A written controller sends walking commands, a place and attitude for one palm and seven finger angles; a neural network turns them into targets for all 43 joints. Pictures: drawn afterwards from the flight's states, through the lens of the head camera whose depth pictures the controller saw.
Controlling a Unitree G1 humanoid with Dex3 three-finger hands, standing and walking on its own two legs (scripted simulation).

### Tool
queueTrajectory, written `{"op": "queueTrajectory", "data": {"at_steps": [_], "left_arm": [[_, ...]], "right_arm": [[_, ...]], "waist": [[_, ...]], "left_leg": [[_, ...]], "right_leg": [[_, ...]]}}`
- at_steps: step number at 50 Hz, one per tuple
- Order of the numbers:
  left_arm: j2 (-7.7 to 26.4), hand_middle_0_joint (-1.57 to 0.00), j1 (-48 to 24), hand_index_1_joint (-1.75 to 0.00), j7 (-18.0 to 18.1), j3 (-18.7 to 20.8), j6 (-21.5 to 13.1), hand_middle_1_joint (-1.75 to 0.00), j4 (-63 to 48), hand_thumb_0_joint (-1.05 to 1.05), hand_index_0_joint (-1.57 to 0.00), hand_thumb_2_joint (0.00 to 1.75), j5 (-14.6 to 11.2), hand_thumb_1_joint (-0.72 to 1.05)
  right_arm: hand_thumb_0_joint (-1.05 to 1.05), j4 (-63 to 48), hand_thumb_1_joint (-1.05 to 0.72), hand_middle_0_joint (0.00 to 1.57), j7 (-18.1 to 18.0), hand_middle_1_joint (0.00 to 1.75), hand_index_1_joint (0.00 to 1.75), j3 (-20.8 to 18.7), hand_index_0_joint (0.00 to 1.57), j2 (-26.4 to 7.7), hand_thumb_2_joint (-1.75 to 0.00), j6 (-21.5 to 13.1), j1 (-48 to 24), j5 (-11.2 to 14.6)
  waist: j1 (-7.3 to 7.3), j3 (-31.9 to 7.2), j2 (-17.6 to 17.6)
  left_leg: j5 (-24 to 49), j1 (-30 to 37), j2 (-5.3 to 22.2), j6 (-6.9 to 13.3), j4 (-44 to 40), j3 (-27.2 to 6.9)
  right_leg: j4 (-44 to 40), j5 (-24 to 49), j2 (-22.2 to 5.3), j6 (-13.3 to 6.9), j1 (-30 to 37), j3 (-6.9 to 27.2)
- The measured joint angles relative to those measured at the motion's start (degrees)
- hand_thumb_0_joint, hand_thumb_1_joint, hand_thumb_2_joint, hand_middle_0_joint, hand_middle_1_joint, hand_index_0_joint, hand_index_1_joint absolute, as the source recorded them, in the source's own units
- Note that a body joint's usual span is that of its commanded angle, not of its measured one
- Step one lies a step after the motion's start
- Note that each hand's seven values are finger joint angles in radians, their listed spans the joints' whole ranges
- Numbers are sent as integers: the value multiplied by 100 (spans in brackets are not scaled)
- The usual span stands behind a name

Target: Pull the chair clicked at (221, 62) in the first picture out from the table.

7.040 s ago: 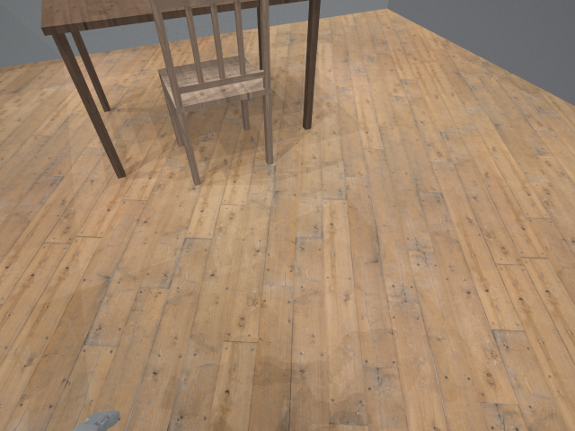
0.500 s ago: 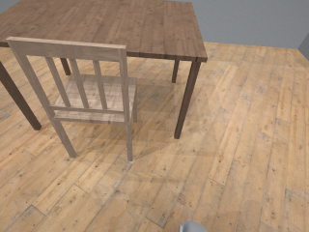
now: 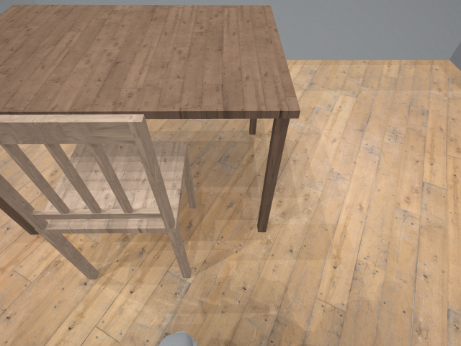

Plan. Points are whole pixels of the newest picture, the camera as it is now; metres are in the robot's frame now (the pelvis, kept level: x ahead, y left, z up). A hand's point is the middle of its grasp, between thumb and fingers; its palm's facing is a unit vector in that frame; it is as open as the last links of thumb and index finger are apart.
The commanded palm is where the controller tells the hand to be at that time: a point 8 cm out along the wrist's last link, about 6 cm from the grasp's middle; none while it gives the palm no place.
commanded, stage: come to a stop and stand still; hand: left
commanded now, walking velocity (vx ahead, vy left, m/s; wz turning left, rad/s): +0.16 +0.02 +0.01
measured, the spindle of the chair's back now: (76, 181) +0.50 +0.42 -0.09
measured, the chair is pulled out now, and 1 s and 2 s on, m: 0.00 0.00 0.00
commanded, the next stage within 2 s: look again from close up in 1.50 s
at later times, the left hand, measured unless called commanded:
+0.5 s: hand out of the picture +0.10 +0.21 -0.18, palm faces +0.01 -0.97 -0.25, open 7.4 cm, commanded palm none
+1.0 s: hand out of the picture +0.04 +0.16 -0.16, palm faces +0.07 -0.96 -0.26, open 7.4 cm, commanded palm none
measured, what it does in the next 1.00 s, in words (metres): steps on the spot: left foot, then right foot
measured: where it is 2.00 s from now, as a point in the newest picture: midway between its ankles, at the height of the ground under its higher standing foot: outside the picture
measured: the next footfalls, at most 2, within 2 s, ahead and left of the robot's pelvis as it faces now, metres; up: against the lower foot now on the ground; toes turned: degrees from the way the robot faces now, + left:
left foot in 0.14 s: +0.14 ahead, +0.14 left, +0.00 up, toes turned +6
right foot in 0.60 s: +0.07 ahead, -0.13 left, +0.00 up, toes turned -5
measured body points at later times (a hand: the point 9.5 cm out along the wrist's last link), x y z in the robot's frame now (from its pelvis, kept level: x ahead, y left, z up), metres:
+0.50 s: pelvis +0.04 +0.01 +0.00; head +0.09 +0.02 +0.45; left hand +0.10 +0.26 -0.16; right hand +0.12 -0.23 -0.15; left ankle +0.10 +0.14 -0.74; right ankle +0.03 -0.13 -0.69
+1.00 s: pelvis +0.02 -0.03 +0.01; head +0.05 -0.05 +0.45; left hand +0.03 +0.21 -0.14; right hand +0.02 -0.28 -0.16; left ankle -0.02 +0.12 -0.71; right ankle +0.04 -0.15 -0.74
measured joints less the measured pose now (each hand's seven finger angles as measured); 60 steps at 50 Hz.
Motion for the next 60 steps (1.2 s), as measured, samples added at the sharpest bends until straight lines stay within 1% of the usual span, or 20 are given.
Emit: {"op": "queueTrajectory", "data": {"at_steps": [4, 6, 7, 11, 15, 18, 21, 25, 27, 29, 31, 34, 37, 41, 44, 48, 51, 54, 57, 60], "left_arm": [[-32, -20, 236, -30, -50, -21, 15, -30, 113, 0, -20, 90, 18, 92], [-49, -20, 356, -30, -40, -29, 49, -30, 168, 0, -20, 90, 2, 92], [-59, -20, 415, -30, -23, -45, 77, -30, 202, 0, -20, 90, -16, 92], [-3, -20, 428, -30, 79, -118, 258, -30, 337, 1, -20, 90, -83, 91], [-40, -20, 237, -30, 78, -131, 463, -30, 244, 1, -20, 90, -46, 91], [10, -20, 59, -30, 65, -41, 548, -30, 52, 1, -20, 90, -14, 91], [150, -20, -80, -30, 54, 66, 609, -30, -139, 1, -20, 90, 0, 91], [300, -20, -208, -30, 43, 146, 647, -30, -319, 1, -20, 90, 2, 91], [308, -20, -223, -30, 40, 137, 603, -30, -374, 1, -20, 90, -3, 91], [314, -20, -152, -30, 39, 95, 484, -30, -401, 1, -20, 90, 7, 91], [218, -20, -109, -30, 62, 32, 384, -30, -315, 0, -20, 90, 45, 91], [-12, -20, 25, -30, 25, -99, 390, -30, -276, 1, -20, 90, 62, 91], [-156, -20, 123, -30, 12, -138, 387, -30, -264, 1, -20, 90, 41, 90], [-171, -21, 107, -30, 40, -95, 378, -30, -282, 1, -21, 90, 35, 92], [-152, -21, 84, -30, 53, -64, 329, -30, -320, 1, -21, 90, 38, 92], [-105, -21, 102, -30, 69, -23, 294, -30, -310, 1, -21, 90, 65, 91], [-43, -21, 157, -30, 66, 2, 328, -30, -211, 1, -21, 90, 65, 91], [-7, -21, 265, -30, 62, 5, 427, -30, -78, 1, -21, 90, 3, 90], [133, -20, 260, -30, 56, 13, 543, -30, 97, 1, -20, 90, -8, 90], [172, -20, 272, -30, 38, -39, 520, -30, 199, 1, -20, 90, -3, 91]], "right_arm": [[1, -49, -94, 19, 48, 29, 30, -3, 20, -121, -90, -41, -242, 10], [1, -41, -93, 19, 46, 29, 30, 40, 20, -135, -90, -93, -302, 12], [1, -24, -93, 19, 31, 29, 30, 71, 20, -134, -90, -137, -320, 11], [1, 73, -92, 19, -76, 29, 30, 237, 20, 123, -90, -120, -516, 34], [0, -79, -93, 20, -230, 29, 30, 199, 20, 235, -90, -38, -801, 73], [-1, -192, -94, 20, -249, 30, 30, 123, 20, 187, -89, 58, -947, 56], [-1, -218, -93, 20, -228, 30, 30, 61, 21, 114, -89, 143, -948, 37], [0, -180, -92, 20, -166, 30, 30, -25, 20, -15, -89, 230, -793, 4], [0, -146, -91, 20, -125, 30, 30, -67, 20, -104, -90, 273, -695, -11], [0, -104, -91, 20, -80, 30, 30, -92, 20, -174, -90, 314, -556, 6], [0, -42, -91, 20, -43, 30, 30, -107, 20, -264, -90, 394, -462, 51], [1, 14, -91, 20, 38, 29, 30, -113, 20, -371, -90, 508, -266, 45], [1, 47, -91, 20, 100, 29, 30, -99, 20, -381, -90, 482, -123, 28], [1, 44, -91, 20, 132, 29, 30, -94, 20, -360, -90, 444, 104, 22], [1, 75, -91, 20, 118, 29, 30, -88, 20, -362, -90, 473, 209, 12], [1, 80, -91, 20, 85, 29, 30, -56, 20, -354, -90, 480, 179, 27], [1, 17, -91, 19, 54, 29, 30, -22, 20, -323, -90, 400, 66, 53], [1, -89, -91, 20, 17, 29, 30, 26, 20, -331, -90, 218, 39, 65], [1, -35, -91, 19, -33, 29, 30, 105, 20, -100, -90, 205, -31, 31], [1, 32, -91, 20, -106, 29, 30, 192, 20, 70, -90, 164, -60, 22]], "waist": [[185, -52, -27], [265, -63, -66], [296, -76, -79], [429, -3, -493], [343, 247, -442], [288, 408, -338], [264, 453, -310], [219, 376, -262], [185, 301, -178], [164, 158, -143], [156, 72, -12], [159, -100, 149], [182, -182, 98], [182, -169, 28], [233, -115, 8], [341, -25, -68], [393, 16, -160], [347, -64, -68], [329, -92, -346], [356, -139, -456]], "left_leg": [[115, 305, -75, -54, -1148, 109], [480, 674, -164, -79, -1843, 163], [631, 882, -186, -30, -2122, 184], [233, 1207, -416, 199, -2203, 440], [421, 1388, -399, 250, -2548, 513], [561, 1373, -307, 218, -2696, 526], [641, 1326, -217, 146, -2729, 542], [672, 1233, -122, 8, -2625, 523], [654, 1162, -72, -77, -2502, 492], [560, 1029, -63, -173, -2243, 474], [-54, 872, -91, -192, -1821, 298], [-685, 722, -324, -87, -1221, -8], [-436, 602, -510, -60, -552, -78], [-214, 606, -591, -129, -148, -118], [-327, 736, -593, -174, -260, -137], [-659, 1010, -595, -174, -876, -117], [-547, 1334, -614, -131, -1677, -70], [-64, 1826, -498, -24, -2780, -113], [-146, 1868, -647, 18, -2687, -54], [-85, 2008, -708, 36, -2783, 23]], "right_leg": [[-15, -213, -22, 131, 224, 29], [160, -423, -47, 224, 299, 40], [330, -571, -57, 279, 300, 51], [907, -1159, -311, 415, 210, 318], [2100, -1786, -266, 463, -362, 541], [2988, -1779, -195, 505, -902, 702], [3387, -1594, -194, 552, -1231, 809], [2928, -1398, -306, 545, -1152, 787], [2286, -1276, -366, 508, -878, 706], [1293, -812, -430, 496, -429, 658], [1129, -708, -386, 399, -365, 658], [939, -516, -343, 291, -286, 626], [497, -222, -365, 244, -181, 681], [158, -3, -388, 199, -154, 600], [67, 65, -406, 191, -191, 509], [56, 117, -465, 231, -284, 461], [135, 122, -512, 314, -374, 488], [514, -42, -421, 437, -576, 445], [934, -665, -502, 432, -659, 592], [939, -628, -478, 422, -530, 594]]}}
